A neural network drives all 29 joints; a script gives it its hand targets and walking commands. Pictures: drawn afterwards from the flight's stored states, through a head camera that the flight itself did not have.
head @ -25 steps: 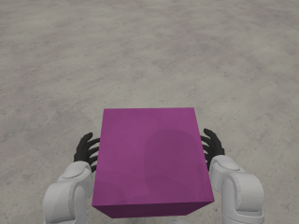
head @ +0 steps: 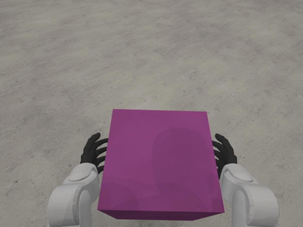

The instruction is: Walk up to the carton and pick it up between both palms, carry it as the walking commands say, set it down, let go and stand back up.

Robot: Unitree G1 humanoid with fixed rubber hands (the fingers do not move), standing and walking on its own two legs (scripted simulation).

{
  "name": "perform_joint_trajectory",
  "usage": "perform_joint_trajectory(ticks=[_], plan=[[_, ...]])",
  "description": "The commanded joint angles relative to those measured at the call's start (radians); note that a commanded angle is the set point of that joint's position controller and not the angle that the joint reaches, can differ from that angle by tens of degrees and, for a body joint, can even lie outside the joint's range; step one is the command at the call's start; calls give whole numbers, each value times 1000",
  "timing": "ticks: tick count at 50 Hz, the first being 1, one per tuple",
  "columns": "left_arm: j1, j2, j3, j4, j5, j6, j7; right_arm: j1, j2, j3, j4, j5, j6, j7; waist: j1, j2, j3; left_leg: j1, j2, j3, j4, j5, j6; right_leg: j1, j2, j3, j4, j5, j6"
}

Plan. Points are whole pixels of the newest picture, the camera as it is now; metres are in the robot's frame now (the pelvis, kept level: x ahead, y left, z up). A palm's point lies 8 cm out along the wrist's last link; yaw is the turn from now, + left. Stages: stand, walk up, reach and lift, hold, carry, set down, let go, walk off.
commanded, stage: carry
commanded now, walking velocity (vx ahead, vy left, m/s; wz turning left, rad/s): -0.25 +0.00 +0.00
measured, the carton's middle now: (157, 171) +0.27 -0.02 +0.03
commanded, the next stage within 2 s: none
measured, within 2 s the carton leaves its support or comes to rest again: neither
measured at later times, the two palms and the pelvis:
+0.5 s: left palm out of the picture +0.01 +0.14 +0.09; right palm out of the picture +0.00 -0.16 +0.07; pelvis -0.23 -0.01 +0.01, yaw -1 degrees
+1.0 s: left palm out of the picture -0.23 +0.16 +0.08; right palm out of the picture -0.20 -0.14 +0.08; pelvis -0.45 -0.01 -0.01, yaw -2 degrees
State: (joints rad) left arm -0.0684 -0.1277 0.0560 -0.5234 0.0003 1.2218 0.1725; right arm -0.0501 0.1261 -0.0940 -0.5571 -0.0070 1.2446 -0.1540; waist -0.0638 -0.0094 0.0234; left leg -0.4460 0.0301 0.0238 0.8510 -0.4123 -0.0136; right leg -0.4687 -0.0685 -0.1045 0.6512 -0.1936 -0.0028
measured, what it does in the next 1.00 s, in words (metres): walks backwards: left foot, then right foot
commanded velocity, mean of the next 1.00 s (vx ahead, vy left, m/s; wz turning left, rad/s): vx -0.25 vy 0.00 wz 0.00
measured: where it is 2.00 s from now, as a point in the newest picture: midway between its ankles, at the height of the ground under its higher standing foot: outside the picture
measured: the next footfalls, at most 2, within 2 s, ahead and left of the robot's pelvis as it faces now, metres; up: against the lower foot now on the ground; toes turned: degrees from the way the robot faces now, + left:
left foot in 0.02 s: +0.05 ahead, +0.12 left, +0.00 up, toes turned +3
right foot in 0.34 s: -0.13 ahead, -0.09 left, +0.00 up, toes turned -7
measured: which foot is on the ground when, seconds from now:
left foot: up 0.00-0.00, down 0.02-0.36, up 0.38-0.70, down 0.72-1.00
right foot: down 0.00-0.04, up 0.06-0.32, down 0.34-0.76, up 0.78-0.98, down 1.00-1.00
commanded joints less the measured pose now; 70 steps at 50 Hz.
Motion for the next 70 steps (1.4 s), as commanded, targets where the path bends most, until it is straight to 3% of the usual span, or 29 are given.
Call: perform_joint_trajectory(ticks=[1, 2, 7, 9, 13, 15, 16, 17, 18, 20, 22, 27, 29, 31, 33, 35, 36, 39, 47, 49, 50, 51, 53, 60, 61, 63, 64, 67, 70], plan=[[-357, -772, -554, -130, -217, -22, -133, -400, 805, 686, -113, 328, -31, 154, 57, 407, -553, 457, 389, -447, -463, 815, 176, -148, 26, 46, 274, -424, 40], [-412, -787, -597, -148, -232, -24, -130, -406, 824, 673, -98, 335, -35, 161, 60, 382, -514, 379, 415, -386, -429, 952, 225, -167, 30, 124, 436, -523, 23], [-542, -866, -666, -170, -287, -27, -161, -462, 863, 636, -100, 292, -55, 174, 65, 202, -413, 184, 258, -180, -500, 355, 176, -88, 53, 62, 438, -284, 12], [-688, -893, -717, -264, -364, -43, -169, -488, 882, 630, -123, 279, -66, 161, 48, 161, -410, 250, 273, -256, -583, 113, 163, -93, 69, 36, 400, -291, 19], [-621, -839, -690, -195, -371, -14, -177, -459, 823, 625, -122, 241, -56, 119, 61, 199, -414, 94, 269, -202, -647, -107, 137, 168, 88, -28, 127, -305, -13], [-516, -831, -657, -139, -362, -7, -179, -413, 794, 619, -124, 225, -51, 103, 85, 202, -448, 43, 189, -114, -630, -122, 45, 360, 86, -1, -165, -302, -52], [-568, -832, -661, -172, -385, -9, -183, -382, 793, 611, -86, 205, -43, 93, 86, -15, -391, -51, 88, -6, -371, -64, 5, 360, -85, 261, -368, -345, -90], [-564, -799, -631, -160, -379, -2, -192, -398, 790, 616, -77, 197, -32, 90, 80, -372, -365, -191, -32, 65, -4, -143, -23, 286, -376, 592, -439, -194, -176], [-555, -802, -637, -110, -373, 5, -190, -486, 768, 629, -89, 205, -23, 92, 86, -301, -264, -261, -13, -36, 242, -154, -13, 162, -418, 499, -435, -58, -248], [-522, -849, -622, -159, -340, -23, -200, -519, 861, 682, -132, 248, -38, 110, 81, -185, -266, -160, -9, -112, 417, -15, -12, 71, -268, 321, -429, -247, -144], [-537, -885, -611, -172, -352, -34, -207, -505, 924, 716, -120, 268, -51, 109, 76, -176, -350, -172, -30, -48, 414, 32, 6, 215, -221, 190, -292, 150, -120], [-597, -863, -623, -284, -334, -76, -193, -540, 943, 741, -167, 320, -82, 131, 80, -103, -490, -86, -37, 47, 162, -58, -6, 414, -230, 225, -294, 157, -122], [-421, -819, -574, -175, -273, -61, -179, -477, 884, 741, -162, 311, -74, 125, 93, -149, -539, -27, -55, 64, 43, -81, 8, 427, -261, 303, -373, -29, -116], [-435, -800, -575, -214, -259, -72, -159, -529, 854, 756, -217, 333, -72, 133, 92, -184, -530, 18, -56, 57, -149, -127, 18, 428, -270, 347, -358, 122, -140], [-362, -771, -560, -169, -232, -47, -151, -463, 845, 761, -159, 336, -49, 141, 67, -158, -567, 230, -36, 86, -509, -6, 40, 402, -208, 222, -311, 187, -40], [-377, -762, -578, -167, -232, -31, -150, -383, 832, 690, -96, 310, -42, 145, 57, 311, -599, 414, 265, -358, -494, 250, 156, 72, -52, 81, -60, -128, 59], [-389, -760, -577, -169, -224, -32, -155, -334, 864, 688, -52, 302, -41, 150, 51, 357, -499, 342, 388, -448, -472, 536, 253, -42, 25, 51, 156, -397, 66], [-565, -874, -679, -245, -315, -62, -189, -455, 932, 698, -134, 295, -80, 166, 57, 132, -363, 55, 319, -240, -474, 338, 251, -32, 44, 112, 530, -234, 4], [-528, -828, -692, -243, -365, -46, -195, -454, 818, 673, -197, 265, -81, 110, 80, 185, -399, 165, 204, -95, -300, 551, 166, 159, 54, 17, -141, -153, 8], [-560, -782, -692, -247, -398, -38, -202, -408, 786, 644, -171, 227, -68, 90, 77, -265, -440, -150, 31, 18, 37, 47, 12, 424, -295, 450, -236, 511, -94], [-538, -814, -687, -211, -393, -28, -192, -406, 824, 635, -96, 224, -56, 91, 81, -342, -439, -181, -25, 27, 249, -236, 6, 380, -389, 492, -238, 715, -203], [-426, -791, -662, -149, -362, -28, -203, -331, 809, 650, -78, 214, -50, 93, 82, -342, -434, -163, -4, -53, 346, -196, -4, 328, -367, 415, -220, 682, -217], [-442, -818, -641, -132, -343, -24, -198, -329, 832, 619, -17, 214, -47, 105, 80, -126, -410, -65, -2, -58, 381, -72, 5, 176, -276, 305, -243, 383, -169], [-564, -817, -602, -209, -289, -46, -172, -566, 875, 729, -145, 318, -56, 144, 67, -156, -395, 118, -22, 62, -190, -40, 23, 173, -219, 226, -317, -3, -112], [-512, -826, -602, -190, -267, -52, -161, -521, 882, 716, -124, 317, -60, 148, 60, -90, -509, 254, -11, 27, -400, 5, 31, 192, -184, 209, -248, -73, -87], [-530, -852, -612, -187, -263, -47, -155, -515, 900, 700, -122, 337, -63, 162, 43, 365, -406, 323, 353, -462, -592, 359, 122, -151, 56, 55, 128, -357, 35], [-456, -836, -591, -132, -238, -48, -148, -470, 886, 703, -122, 349, -67, 167, 50, 292, -363, 203, 405, -419, -572, 489, 181, -114, 46, 136, 304, -438, 27], [-559, -888, -687, -214, -295, -57, -165, -430, 920, 660, -107, 303, -79, 172, 54, 108, -373, 71, 291, -317, -611, -15, 170, -58, 53, 126, 485, -249, 20], [-654, -894, -727, -311, -344, -83, -170, -529, 916, 684, -208, 329, -112, 171, 60, 176, -428, 208, 238, -212, -579, -32, 168, -37, 59, 51, 355, -215, 27]])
